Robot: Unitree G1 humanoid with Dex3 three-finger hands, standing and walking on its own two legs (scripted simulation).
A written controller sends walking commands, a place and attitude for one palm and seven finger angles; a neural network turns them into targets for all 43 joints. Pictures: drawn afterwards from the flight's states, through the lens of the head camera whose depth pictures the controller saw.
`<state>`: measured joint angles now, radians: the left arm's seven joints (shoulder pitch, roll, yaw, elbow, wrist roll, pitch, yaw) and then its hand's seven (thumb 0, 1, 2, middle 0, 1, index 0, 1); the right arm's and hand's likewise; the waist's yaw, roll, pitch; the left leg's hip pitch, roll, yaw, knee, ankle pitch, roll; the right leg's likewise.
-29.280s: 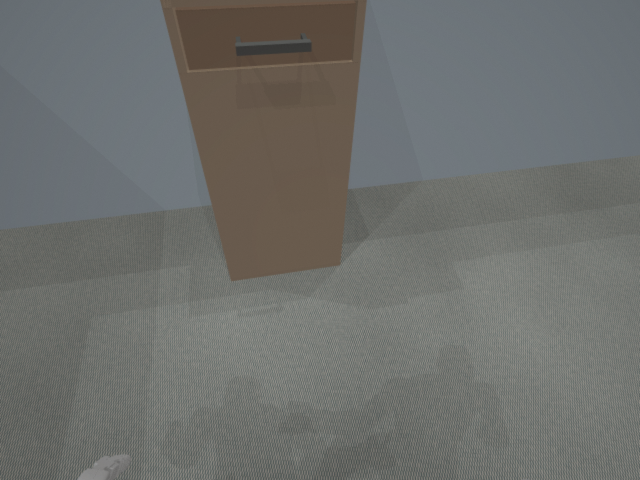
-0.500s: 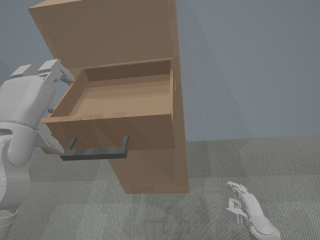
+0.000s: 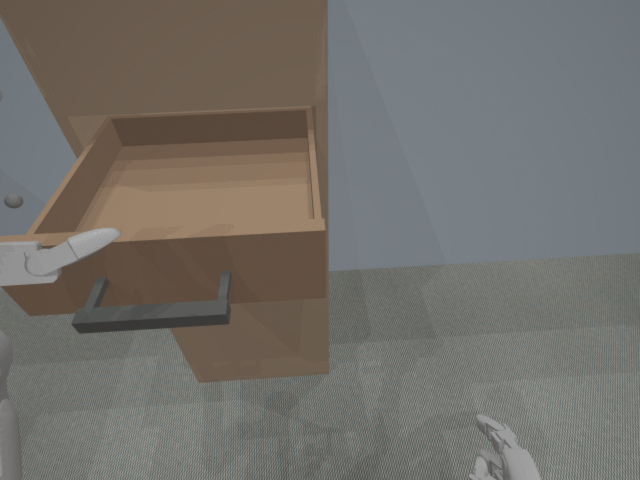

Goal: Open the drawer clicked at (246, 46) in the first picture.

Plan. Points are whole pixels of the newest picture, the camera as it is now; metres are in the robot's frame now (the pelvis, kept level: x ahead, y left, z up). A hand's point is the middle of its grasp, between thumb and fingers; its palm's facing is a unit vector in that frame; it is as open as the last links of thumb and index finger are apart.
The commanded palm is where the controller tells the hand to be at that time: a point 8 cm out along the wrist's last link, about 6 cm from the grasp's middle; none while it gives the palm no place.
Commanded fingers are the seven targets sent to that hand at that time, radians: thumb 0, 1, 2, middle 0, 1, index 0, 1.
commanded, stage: draw the hand back to the body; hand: left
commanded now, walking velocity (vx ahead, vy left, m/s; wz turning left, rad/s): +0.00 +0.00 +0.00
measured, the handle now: (158, 300) +0.27 +0.22 +0.12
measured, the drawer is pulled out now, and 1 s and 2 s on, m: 0.29 0.29 0.29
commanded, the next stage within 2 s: step back with the hand held close in 0.64 s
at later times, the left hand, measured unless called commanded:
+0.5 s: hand out of the picture +0.20 +0.25 +0.30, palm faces +0.58 -0.77 -0.26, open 8.2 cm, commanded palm +0.14 +0.29 +0.31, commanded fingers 0.00 0.90 0.90 -0.20 -0.30 -0.20 -0.30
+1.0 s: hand (34, 242) +0.20 +0.23 +0.29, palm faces +0.48 -0.75 -0.46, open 7.5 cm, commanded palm +0.12 +0.29 +0.31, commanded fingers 0.00 0.90 0.90 -0.20 -0.30 -0.20 -0.30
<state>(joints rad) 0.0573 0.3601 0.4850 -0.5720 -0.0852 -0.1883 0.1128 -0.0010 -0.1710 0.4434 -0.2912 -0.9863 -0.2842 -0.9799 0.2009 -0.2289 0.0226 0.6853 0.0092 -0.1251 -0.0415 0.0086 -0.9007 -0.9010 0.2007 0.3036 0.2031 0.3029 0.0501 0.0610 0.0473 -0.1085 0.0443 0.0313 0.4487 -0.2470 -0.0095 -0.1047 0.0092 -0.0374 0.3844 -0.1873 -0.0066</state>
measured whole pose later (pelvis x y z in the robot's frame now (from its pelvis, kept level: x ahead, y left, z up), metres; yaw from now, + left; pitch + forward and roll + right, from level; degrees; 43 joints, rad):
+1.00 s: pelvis -0.02 +0.02 +0.00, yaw -2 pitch +1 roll -1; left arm 0.33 0.49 0.58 -0.75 -0.05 -0.22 0.12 0.01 0.88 0.90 -0.22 -0.31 -0.21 -0.30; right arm 0.16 -0.24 -0.01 0.59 0.02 -0.06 -0.03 0.01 -0.90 -0.90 0.20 0.30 0.20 0.30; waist -0.01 0.04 0.02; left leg -0.29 0.04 0.06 0.53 -0.25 0.01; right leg -0.29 0.00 -0.01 0.43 -0.16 0.02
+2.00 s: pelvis -0.30 +0.02 -0.01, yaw -3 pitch +0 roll -1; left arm 0.30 0.55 0.65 -0.81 -0.06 -0.26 0.14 0.01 0.88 0.90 -0.22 -0.31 -0.21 -0.30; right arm 0.23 -0.19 0.02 0.64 0.02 -0.08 -0.03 0.01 -0.90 -0.90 0.21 0.30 0.21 0.30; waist -0.04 0.00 -0.03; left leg -0.44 0.02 0.05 0.80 -0.34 -0.01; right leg -0.23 0.03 -0.03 0.50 -0.28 -0.03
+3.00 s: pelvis -0.33 +0.00 -0.02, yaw +2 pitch -1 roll -2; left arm 0.25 0.18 0.02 0.82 0.02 0.01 0.02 -0.11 1.02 0.89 -0.22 -0.31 -0.21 -0.30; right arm 0.30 -0.23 -0.02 0.97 -0.02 0.05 0.00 0.01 -0.90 -0.90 0.20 0.30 0.20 0.30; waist -0.01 0.02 0.11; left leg -0.35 0.00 0.00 0.75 -0.43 0.01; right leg -0.30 0.05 -0.08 0.58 -0.27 -0.06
